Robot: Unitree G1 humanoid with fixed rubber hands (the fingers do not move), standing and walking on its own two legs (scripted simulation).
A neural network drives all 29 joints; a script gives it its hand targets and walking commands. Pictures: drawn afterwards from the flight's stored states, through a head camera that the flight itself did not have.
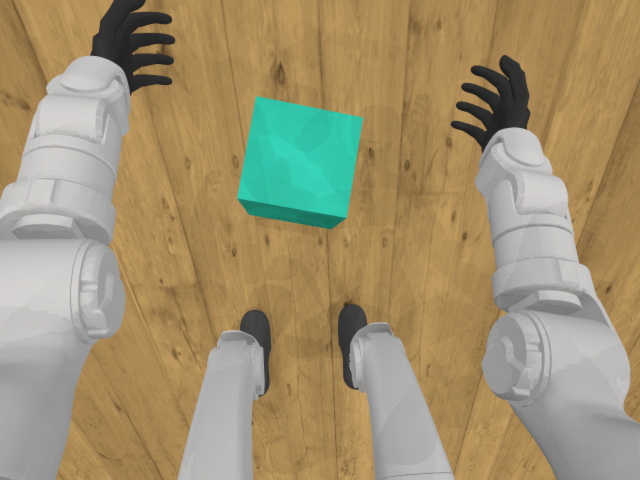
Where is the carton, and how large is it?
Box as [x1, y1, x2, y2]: [237, 96, 362, 228]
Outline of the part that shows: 256,96 237,198 249,214 326,228 333,227 346,217 362,117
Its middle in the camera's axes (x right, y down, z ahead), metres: -0.04 -0.15 +0.87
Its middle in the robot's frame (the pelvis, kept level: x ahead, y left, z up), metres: +0.55 -0.02 -0.54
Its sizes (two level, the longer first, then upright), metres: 0.210 0.200 0.250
